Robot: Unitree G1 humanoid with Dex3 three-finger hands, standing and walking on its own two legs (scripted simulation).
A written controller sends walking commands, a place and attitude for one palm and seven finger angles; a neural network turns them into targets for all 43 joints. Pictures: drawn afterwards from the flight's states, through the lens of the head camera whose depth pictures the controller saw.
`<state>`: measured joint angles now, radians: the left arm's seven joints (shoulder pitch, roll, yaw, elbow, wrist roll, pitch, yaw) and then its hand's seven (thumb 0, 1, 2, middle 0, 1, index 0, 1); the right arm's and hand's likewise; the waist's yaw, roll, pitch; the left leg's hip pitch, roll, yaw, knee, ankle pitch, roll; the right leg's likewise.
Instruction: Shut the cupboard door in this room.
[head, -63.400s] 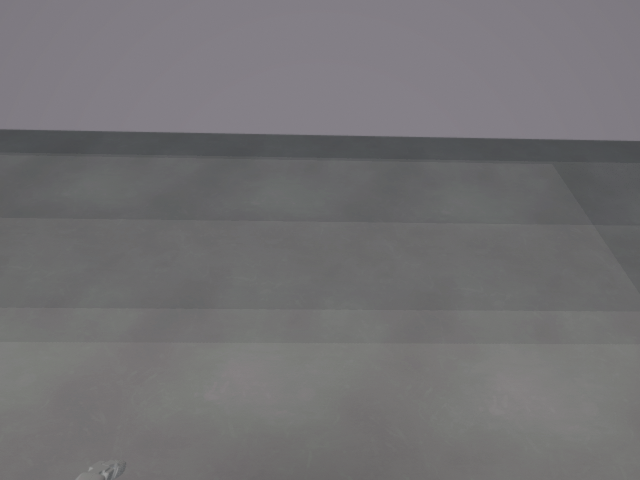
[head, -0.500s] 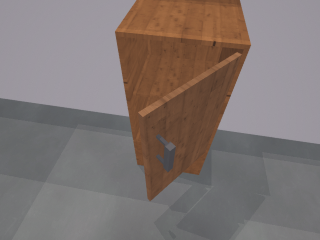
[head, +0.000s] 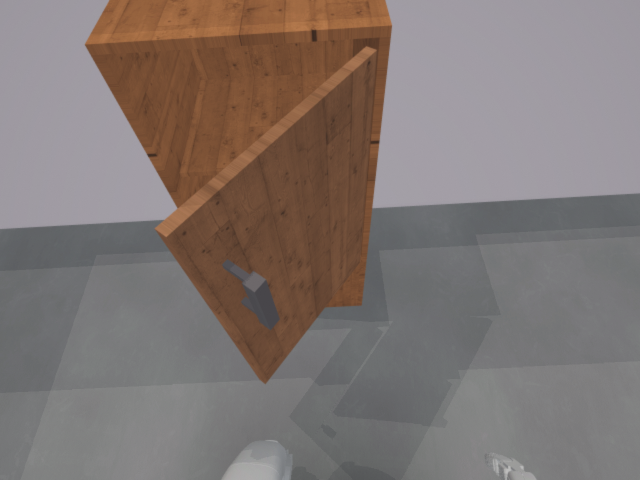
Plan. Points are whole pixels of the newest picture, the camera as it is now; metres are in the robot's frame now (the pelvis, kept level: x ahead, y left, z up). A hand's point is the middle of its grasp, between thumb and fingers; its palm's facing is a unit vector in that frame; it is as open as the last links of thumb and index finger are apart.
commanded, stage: walk to a spot facing it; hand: left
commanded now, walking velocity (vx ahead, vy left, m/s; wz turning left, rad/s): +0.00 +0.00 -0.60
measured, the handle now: (251, 295) +0.33 +0.13 -0.01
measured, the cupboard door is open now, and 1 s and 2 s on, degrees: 51 52 54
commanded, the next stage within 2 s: none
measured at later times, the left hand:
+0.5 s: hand (176, 422) +0.19 +0.25 -0.16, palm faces -0.25 -0.94 -0.24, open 7.4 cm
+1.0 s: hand (233, 415) +0.20 +0.17 -0.16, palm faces -0.52 -0.82 -0.26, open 7.4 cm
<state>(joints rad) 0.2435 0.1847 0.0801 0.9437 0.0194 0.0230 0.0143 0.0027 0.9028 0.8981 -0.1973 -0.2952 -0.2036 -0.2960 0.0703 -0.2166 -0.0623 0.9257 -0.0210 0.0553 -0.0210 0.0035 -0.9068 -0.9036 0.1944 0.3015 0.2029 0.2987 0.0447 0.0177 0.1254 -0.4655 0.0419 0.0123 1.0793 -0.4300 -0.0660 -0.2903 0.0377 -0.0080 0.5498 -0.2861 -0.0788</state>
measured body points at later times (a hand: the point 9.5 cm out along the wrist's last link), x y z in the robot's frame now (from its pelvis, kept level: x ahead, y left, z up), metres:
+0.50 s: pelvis +0.04 +0.05 +0.01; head +0.10 +0.06 +0.45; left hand +0.20 +0.30 -0.14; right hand +0.04 -0.21 -0.12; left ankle +0.03 +0.17 -0.74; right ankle -0.03 -0.08 -0.65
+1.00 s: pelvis +0.06 +0.01 +0.00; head +0.10 -0.03 +0.45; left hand +0.23 +0.21 -0.14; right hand -0.01 -0.25 -0.15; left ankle +0.16 +0.15 -0.69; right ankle +0.02 -0.08 -0.74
